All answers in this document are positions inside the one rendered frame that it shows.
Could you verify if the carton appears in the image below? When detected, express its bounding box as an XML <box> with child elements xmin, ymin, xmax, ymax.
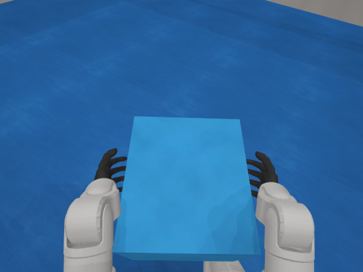
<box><xmin>112</xmin><ymin>116</ymin><xmax>261</xmax><ymax>262</ymax></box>

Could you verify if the right robot hand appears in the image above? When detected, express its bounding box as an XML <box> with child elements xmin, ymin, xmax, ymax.
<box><xmin>246</xmin><ymin>151</ymin><xmax>279</xmax><ymax>198</ymax></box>

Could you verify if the robot left forearm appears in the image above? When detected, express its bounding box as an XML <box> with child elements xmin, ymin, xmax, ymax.
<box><xmin>64</xmin><ymin>178</ymin><xmax>121</xmax><ymax>272</ymax></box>

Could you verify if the left robot hand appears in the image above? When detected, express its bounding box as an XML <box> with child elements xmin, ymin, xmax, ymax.
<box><xmin>94</xmin><ymin>148</ymin><xmax>127</xmax><ymax>192</ymax></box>

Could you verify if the robot right forearm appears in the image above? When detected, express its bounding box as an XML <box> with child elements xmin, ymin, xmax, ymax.
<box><xmin>255</xmin><ymin>182</ymin><xmax>315</xmax><ymax>272</ymax></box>

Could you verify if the right robot thigh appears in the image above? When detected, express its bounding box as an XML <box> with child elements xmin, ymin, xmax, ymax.
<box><xmin>204</xmin><ymin>260</ymin><xmax>245</xmax><ymax>272</ymax></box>

